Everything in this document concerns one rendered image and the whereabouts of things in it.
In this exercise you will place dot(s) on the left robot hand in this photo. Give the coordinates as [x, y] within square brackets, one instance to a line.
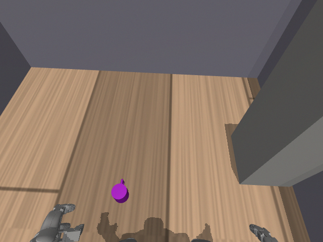
[54, 218]

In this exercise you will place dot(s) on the mug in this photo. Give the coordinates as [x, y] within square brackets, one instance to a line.
[120, 192]

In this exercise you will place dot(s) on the left robot arm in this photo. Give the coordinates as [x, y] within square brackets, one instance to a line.
[46, 235]

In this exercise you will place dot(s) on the right robot hand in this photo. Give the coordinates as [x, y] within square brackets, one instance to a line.
[262, 234]

